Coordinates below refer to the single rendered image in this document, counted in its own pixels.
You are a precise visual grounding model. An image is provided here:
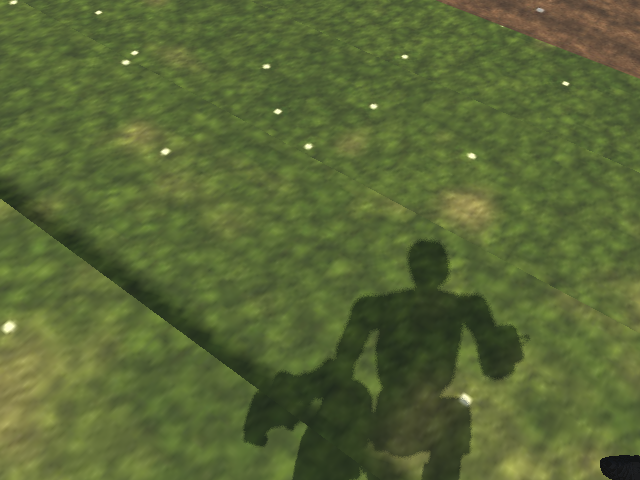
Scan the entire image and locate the robot right hand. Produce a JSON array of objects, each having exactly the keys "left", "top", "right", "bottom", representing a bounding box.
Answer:
[{"left": 600, "top": 455, "right": 640, "bottom": 480}]

